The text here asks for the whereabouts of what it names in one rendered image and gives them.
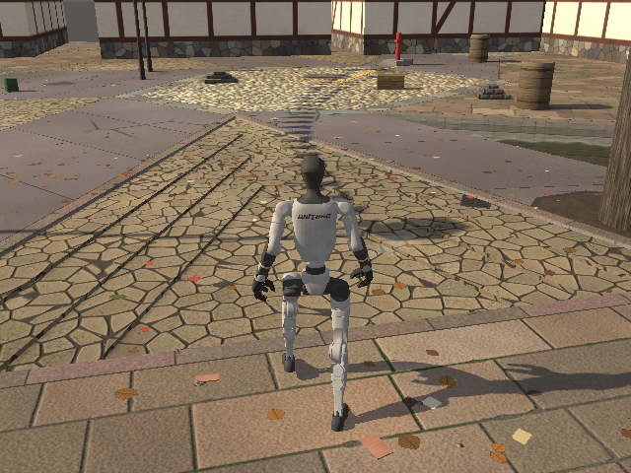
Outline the robot left hand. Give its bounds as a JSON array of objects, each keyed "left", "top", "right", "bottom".
[{"left": 252, "top": 278, "right": 275, "bottom": 302}]

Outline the left robot thigh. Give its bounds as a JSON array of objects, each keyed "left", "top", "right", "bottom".
[{"left": 282, "top": 273, "right": 303, "bottom": 317}]

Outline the robot left forearm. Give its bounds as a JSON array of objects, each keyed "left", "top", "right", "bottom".
[{"left": 254, "top": 240, "right": 276, "bottom": 282}]

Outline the robot right hand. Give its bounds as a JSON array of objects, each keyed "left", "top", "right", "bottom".
[{"left": 350, "top": 268, "right": 374, "bottom": 288}]

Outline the right robot upper arm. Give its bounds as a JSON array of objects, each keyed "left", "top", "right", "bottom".
[{"left": 334, "top": 198, "right": 364, "bottom": 252}]

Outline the left robot upper arm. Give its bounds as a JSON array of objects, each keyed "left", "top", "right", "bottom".
[{"left": 266, "top": 200, "right": 293, "bottom": 256}]

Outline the right robot foot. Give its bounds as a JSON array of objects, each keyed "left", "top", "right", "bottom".
[{"left": 331, "top": 403, "right": 349, "bottom": 432}]

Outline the robot right forearm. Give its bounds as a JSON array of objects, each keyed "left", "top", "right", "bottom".
[{"left": 353, "top": 236, "right": 372, "bottom": 272}]

